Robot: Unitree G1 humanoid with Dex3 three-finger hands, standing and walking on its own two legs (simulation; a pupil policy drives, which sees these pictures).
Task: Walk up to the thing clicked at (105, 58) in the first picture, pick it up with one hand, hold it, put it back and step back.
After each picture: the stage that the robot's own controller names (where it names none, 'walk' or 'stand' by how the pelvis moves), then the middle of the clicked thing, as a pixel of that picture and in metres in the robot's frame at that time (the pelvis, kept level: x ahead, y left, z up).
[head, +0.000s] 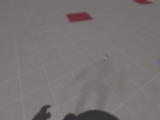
stand; (106, 57) +1.23 -0.32 -0.72
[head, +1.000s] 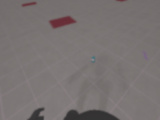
walk; (93, 59) +1.14 +0.04 -0.69
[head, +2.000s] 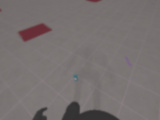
walk; (75, 77) +0.69 +0.28 -0.71
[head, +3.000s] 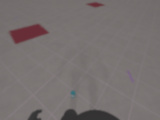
walk; (73, 94) +0.44 +0.20 -0.70
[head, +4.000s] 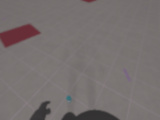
stand; (69, 99) +0.34 +0.23 -0.71
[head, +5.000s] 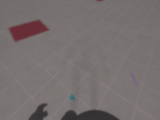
stand; (72, 98) +0.34 +0.18 -0.71
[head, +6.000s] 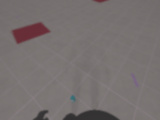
stand; (72, 98) +0.35 +0.19 -0.72
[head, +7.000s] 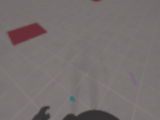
stand; (72, 99) +0.33 +0.20 -0.72
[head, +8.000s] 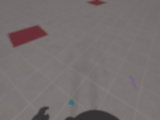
stand; (71, 103) +0.31 +0.19 -0.73
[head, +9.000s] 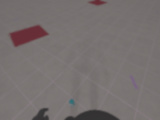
stand; (71, 102) +0.32 +0.19 -0.73
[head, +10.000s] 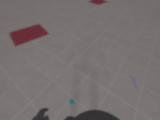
stand; (71, 102) +0.32 +0.19 -0.73
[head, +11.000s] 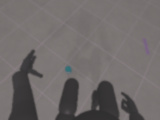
go down; (68, 69) +0.40 +0.18 -0.44
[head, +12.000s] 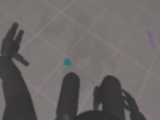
go down; (67, 63) +0.43 +0.18 -0.34
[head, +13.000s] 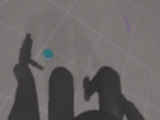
close in; (48, 55) +0.43 +0.21 -0.24
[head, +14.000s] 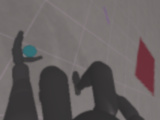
close; (29, 53) +0.42 +0.23 -0.23
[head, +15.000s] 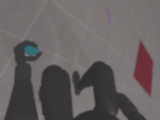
lift; (30, 51) +0.42 +0.23 -0.24
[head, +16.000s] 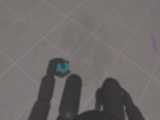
lift; (63, 69) +0.33 +0.19 -0.08
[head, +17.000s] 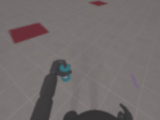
hold; (65, 73) +0.33 +0.17 +0.03
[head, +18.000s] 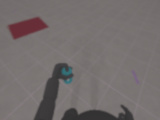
hold; (67, 75) +0.32 +0.16 -0.01
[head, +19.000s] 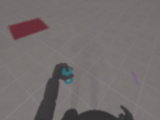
crouch; (67, 76) +0.32 +0.16 -0.01
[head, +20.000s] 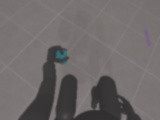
crouch; (62, 57) +0.43 +0.18 -0.12
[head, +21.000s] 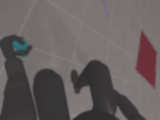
lower; (21, 48) +0.45 +0.24 -0.24
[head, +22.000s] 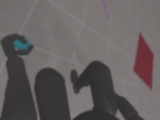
lower; (22, 47) +0.45 +0.25 -0.24
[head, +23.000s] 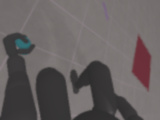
lower; (23, 46) +0.45 +0.24 -0.24
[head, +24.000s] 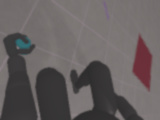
lower; (24, 46) +0.45 +0.24 -0.25
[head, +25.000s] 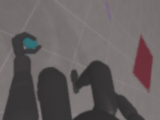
draw back; (29, 46) +0.45 +0.22 -0.25
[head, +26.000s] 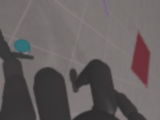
withdraw; (23, 48) +0.44 +0.23 -0.24
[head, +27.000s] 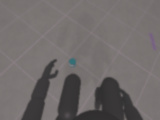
walk; (72, 62) +0.45 +0.15 -0.37
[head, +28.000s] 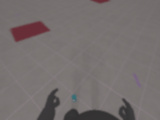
stand; (74, 98) +0.37 +0.15 -0.66
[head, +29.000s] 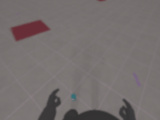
stand; (73, 97) +0.37 +0.16 -0.67
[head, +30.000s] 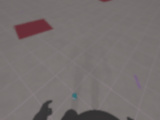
stand; (74, 96) +0.37 +0.15 -0.69
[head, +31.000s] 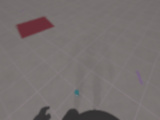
walk; (76, 93) +0.39 +0.15 -0.72
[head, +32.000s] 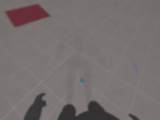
walk; (81, 82) +0.50 +0.03 -0.71
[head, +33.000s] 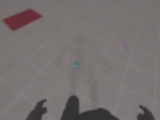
walk; (76, 65) +0.76 +0.23 -0.68
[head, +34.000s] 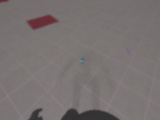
stand; (82, 60) +1.04 +0.20 -0.70
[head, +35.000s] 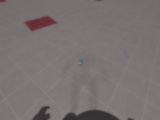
stand; (80, 62) +1.03 +0.19 -0.72
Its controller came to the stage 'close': yes
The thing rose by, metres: 0.71
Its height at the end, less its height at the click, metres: +0.00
